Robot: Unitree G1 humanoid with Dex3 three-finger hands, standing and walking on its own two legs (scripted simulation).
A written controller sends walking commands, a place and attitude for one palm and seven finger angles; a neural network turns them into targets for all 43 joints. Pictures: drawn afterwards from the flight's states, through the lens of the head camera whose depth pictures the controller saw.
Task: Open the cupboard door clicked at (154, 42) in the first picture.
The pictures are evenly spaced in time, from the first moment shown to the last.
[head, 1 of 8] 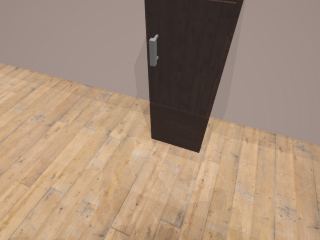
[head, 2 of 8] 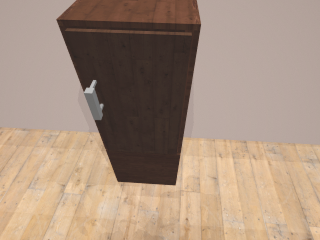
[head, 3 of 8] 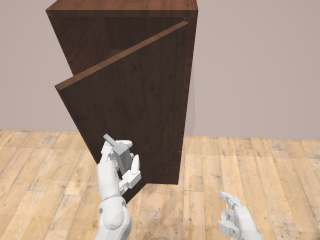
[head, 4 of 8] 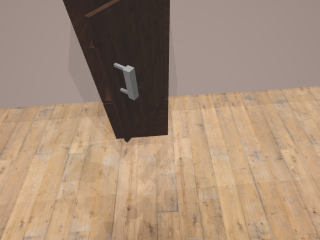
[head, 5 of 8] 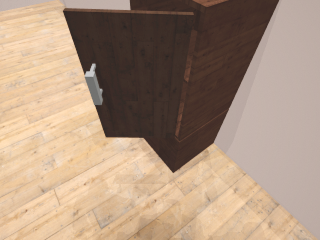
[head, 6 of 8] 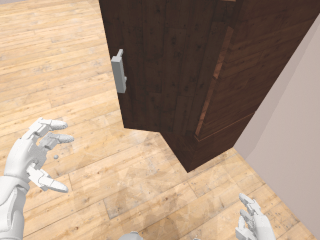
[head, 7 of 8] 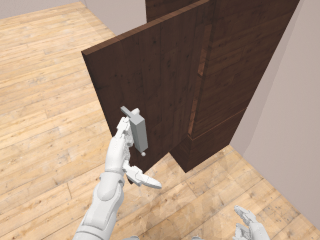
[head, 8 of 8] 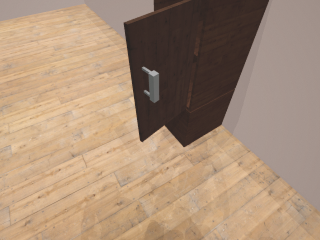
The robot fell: no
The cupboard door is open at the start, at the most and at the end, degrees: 0 101 100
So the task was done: yes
